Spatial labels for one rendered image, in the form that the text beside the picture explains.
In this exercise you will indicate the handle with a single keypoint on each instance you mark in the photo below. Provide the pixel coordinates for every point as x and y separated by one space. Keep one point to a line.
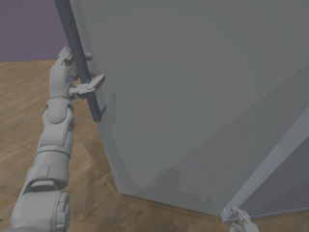
67 18

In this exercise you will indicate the left robot hand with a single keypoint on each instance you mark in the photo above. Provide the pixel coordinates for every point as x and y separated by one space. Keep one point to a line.
64 72

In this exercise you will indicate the fridge door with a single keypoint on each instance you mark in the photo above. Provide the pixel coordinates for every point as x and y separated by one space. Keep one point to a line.
197 92

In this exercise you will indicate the left robot upper arm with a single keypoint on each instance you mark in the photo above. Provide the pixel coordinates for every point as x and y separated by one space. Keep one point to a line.
42 211

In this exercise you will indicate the right robot hand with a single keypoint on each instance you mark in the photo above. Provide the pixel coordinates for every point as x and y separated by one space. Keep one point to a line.
244 220

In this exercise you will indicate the left robot forearm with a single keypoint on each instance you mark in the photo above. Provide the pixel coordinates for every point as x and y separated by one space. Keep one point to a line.
49 171

